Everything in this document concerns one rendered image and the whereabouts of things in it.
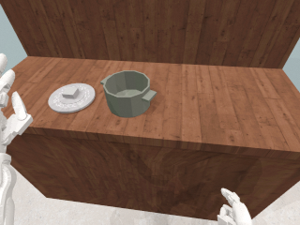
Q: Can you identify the left robot forearm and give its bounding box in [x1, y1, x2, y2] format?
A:
[0, 153, 17, 225]

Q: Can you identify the knob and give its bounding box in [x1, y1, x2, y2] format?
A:
[62, 87, 79, 98]

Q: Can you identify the lid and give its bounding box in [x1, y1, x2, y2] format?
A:
[48, 82, 96, 113]

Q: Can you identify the table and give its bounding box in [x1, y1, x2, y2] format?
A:
[0, 0, 300, 221]

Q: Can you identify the left robot hand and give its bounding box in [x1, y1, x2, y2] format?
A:
[0, 53, 34, 153]

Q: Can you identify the right robot hand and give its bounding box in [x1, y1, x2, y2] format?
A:
[217, 188, 253, 225]

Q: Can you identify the pot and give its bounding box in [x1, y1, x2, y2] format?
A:
[100, 70, 158, 118]

